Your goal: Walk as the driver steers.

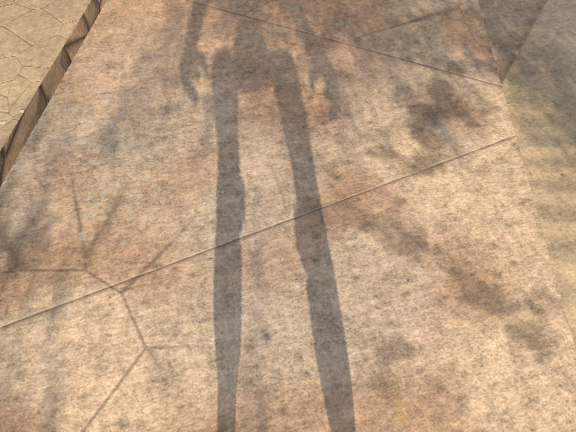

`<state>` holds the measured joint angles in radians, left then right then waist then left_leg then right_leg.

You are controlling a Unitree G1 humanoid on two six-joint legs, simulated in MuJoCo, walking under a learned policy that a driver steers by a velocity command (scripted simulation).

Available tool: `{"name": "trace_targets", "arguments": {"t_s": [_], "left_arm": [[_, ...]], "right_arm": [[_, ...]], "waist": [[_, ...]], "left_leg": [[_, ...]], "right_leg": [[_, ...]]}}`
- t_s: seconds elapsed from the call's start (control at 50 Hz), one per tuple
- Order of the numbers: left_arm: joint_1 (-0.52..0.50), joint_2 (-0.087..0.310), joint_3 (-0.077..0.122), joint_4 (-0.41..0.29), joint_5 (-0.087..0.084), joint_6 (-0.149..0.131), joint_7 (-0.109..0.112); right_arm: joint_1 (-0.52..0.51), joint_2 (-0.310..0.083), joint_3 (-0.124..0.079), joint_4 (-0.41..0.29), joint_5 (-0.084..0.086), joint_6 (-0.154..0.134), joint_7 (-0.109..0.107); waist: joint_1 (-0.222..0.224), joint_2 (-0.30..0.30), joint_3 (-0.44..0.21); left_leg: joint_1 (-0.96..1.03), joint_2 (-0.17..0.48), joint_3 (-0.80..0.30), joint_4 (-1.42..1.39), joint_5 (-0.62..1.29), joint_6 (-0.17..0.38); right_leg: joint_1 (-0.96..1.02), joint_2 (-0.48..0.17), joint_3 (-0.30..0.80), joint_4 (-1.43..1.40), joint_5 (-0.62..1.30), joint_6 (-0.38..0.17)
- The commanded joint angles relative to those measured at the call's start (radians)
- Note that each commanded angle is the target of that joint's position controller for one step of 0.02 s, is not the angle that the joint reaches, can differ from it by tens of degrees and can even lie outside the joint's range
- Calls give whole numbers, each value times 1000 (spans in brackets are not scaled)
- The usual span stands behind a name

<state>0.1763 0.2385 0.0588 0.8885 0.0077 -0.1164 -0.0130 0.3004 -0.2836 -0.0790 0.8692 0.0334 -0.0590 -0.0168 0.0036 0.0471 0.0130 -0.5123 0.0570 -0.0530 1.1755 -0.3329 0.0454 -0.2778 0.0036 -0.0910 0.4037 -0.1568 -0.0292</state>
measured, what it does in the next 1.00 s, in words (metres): walks ahead, turning left: left foot, then right foot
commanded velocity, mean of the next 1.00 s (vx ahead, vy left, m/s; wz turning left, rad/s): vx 0.50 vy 0.00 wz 0.45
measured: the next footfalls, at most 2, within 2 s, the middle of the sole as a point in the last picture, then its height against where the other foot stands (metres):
left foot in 0.38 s outside the picture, level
right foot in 0.88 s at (267, 360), level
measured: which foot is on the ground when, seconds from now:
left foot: up 0.00-0.36, down 0.38-0.92, up 0.94-1.00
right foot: down 0.00-0.38, up 0.40-0.86, down 0.88-1.00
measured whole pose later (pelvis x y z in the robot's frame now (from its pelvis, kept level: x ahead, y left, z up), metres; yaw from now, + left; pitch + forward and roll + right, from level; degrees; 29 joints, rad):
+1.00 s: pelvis +0.53 +0.14 -0.01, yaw +25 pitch +2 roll -1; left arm 0.16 0.28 0.06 0.77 -0.01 -0.11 -0.05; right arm 0.32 -0.27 -0.05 0.76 0.01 -0.07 0.00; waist -0.01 0.02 0.01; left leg -0.34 -0.04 -0.08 1.14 -0.42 0.04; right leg -0.38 0.07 0.00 0.50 -0.16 -0.07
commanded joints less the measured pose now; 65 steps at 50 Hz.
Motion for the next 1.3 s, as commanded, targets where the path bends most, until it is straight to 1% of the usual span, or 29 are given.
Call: {"name": "trace_targets", "arguments": {"t_s": [0.02,0.16,0.28,0.32,0.34,0.36,0.38,0.4,0.42,0.44,0.46,0.48,0.5,0.54,0.6,0.68,0.76,0.84,0.88,0.9,0.92,0.94,0.96,0.98,1.0,1.06,1.16,1.24,1.3], "left_arm": [[7,108,27,-24,2,-16,5],[52,169,46,-3,1,-1,26],[125,212,60,17,-24,34,28],[108,240,67,11,-31,46,30],[97,253,71,7,-35,54,32],[77,254,70,1,-40,62,35],[86,226,59,-14,-24,59,38],[164,67,9,-77,19,32,24],[83,123,12,-95,-21,-16,10],[-25,174,26,-127,-60,-37,4],[-31,161,21,-127,-49,-45,8],[-20,166,27,-110,-23,-42,16],[7,176,36,-105,-15,-28,17],[19,159,39,-113,-5,-1,15],[-68,123,29,-150,9,15,21],[-209,95,14,-194,0,8,9],[-275,109,12,-226,-11,-7,-12],[-243,138,18,-230,-13,-19,-27],[-74,184,42,-185,-5,-22,-23],[95,229,53,-161,4,-23,-22],[208,307,78,-130,6,-12,-28],[214,236,58,-120,-32,-7,-38],[149,183,42,-137,-40,2,-33],[97,170,35,-159,-24,12,-29],[67,157,29,-166,-18,19,-28],[60,147,22,-174,-14,20,-16],[128,201,42,-155,-31,31,13],[205,196,41,-138,-40,52,23],[222,199,44,-139,-40,66,29]], "right_arm": [[36,-14,-13,-73,-1,16,4],[-155,-9,-4,-154,-11,16,34],[-312,-15,4,-241,-9,19,69],[-279,-43,-10,-253,-11,23,75],[-207,-69,-26,-241,-11,26,74],[-56,-111,-53,-202,-8,26,69],[124,-194,-93,-153,-7,32,50],[109,-323,-111,-153,0,26,40],[150,-259,-86,-188,-14,9,45],[123,-193,-65,-176,-25,-6,52],[63,-160,-55,-184,-19,-12,51],[-21,-123,-43,-201,-17,-12,50],[-69,-99,-33,-220,-28,-13,46],[-82,-105,-32,-227,-27,-18,39],[-31,-141,-41,-213,-21,-22,18],[29,-142,-42,-195,-14,-14,4],[88,-131,-37,-163,-11,-10,2],[100,-137,-37,-142,-21,1,-1],[71,-122,-28,-150,-25,7,0],[61,-97,-12,-172,-39,5,-3],[191,-45,3,-174,-22,-10,0],[169,-84,6,-177,-27,-26,5],[50,-134,-7,-197,-12,-36,13],[-32,-128,-2,-215,-18,-46,14],[-73,-119,-4,-227,-36,-52,14],[-48,-81,-3,-234,-52,-49,9],[-201,-36,17,-272,-48,-48,5],[-317,-41,18,-296,-30,-60,22],[-340,-73,5,-309,-22,-74,32]], "waist": [[-12,-138,-18],[30,-98,32],[72,-102,83],[32,-133,41],[-14,-147,-9],[-101,-129,-84],[-176,-51,-178],[-58,238,-232],[-113,139,-386],[-129,70,-255],[-88,16,-182],[-41,-28,-126],[-2,-10,-107],[23,-15,-88],[7,-18,-46],[-49,28,-13],[-83,47,-2],[-70,90,7],[15,74,-96],[82,-8,-243],[51,-303,-356],[62,-310,-323],[73,-206,-163],[63,-102,-88],[41,-57,-27],[-9,-124,-42],[32,-122,-27],[77,-138,-17],[65,-154,-18]], "left_leg": [[-153,92,-51,-7,86,-3],[-202,81,-5,-325,349,-16],[-201,48,90,-496,250,22],[-94,-8,146,-516,151,58],[13,-53,177,-527,112,82],[218,-109,201,-600,165,115],[537,-69,75,-629,191,164],[861,204,-476,-706,83,332],[921,292,-781,-878,-32,393],[856,265,-641,-893,65,332],[717,223,-508,-881,150,296],[566,181,-401,-886,246,265],[459,154,-342,-905,319,251],[359,127,-298,-941,388,254],[303,94,-233,-961,434,248],[280,43,-198,-946,311,190],[348,82,-244,-895,265,175],[492,145,-273,-818,417,155],[500,77,-194,-616,724,113],[364,22,-134,-353,600,78],[-30,-134,-41,21,106,-19],[-206,-124,-98,110,-218,-19],[-291,-65,-100,148,-146,-13],[-274,-31,-72,109,-72,-7],[-252,-5,-57,27,-24,-12],[-133,23,-32,-140,26,-40],[-67,-16,-6,-455,262,-90],[14,-65,-10,-619,374,-96],[69,-80,-28,-702,304,-80]], "right_leg": [[124,-278,211,-257,106,-153],[186,-268,3,-278,212,-137],[342,-315,-76,-210,276,-106],[368,-317,-112,-96,565,-85],[366,-308,-131,24,732,-73],[314,-273,-163,225,800,-48],[85,-234,-165,516,581,2],[-392,-46,-107,881,-346,63],[-507,2,146,1011,-445,49],[-598,-42,165,1010,-347,21],[-566,-85,165,929,-256,4],[-487,-120,167,843,-202,9],[-406,-144,177,786,-168,14],[-345,-139,163,707,-135,38],[-368,-109,146,534,1,78],[-315,-49,143,245,226,79],[-281,-31,146,134,261,58],[-271,-25,107,89,111,-6],[-31,3,77,52,124,-73],[238,-129,247,91,201,-148],[593,-326,684,18,34,-325],[628,-350,897,-110,-193,-330],[506,-326,783,-121,-269,-280],[370,-283,673,-137,-213,-251],[256,-247,602,-159,-123,-243],[139,-173,486,-194,84,-235],[56,-123,377,-196,190,-208],[63,-119,406,-150,125,-184],[124,-142,491,-86,78,-165]]}}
